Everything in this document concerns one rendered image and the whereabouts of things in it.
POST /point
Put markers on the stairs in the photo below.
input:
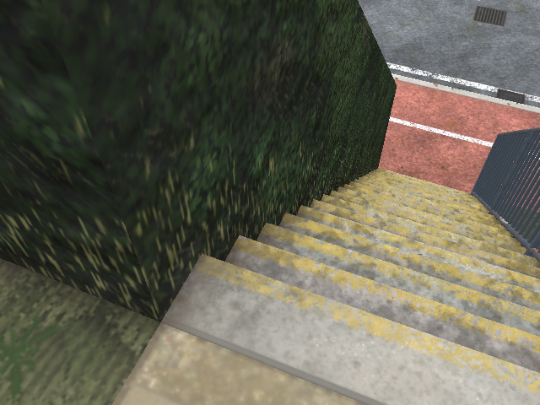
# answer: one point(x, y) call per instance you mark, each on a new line
point(414, 252)

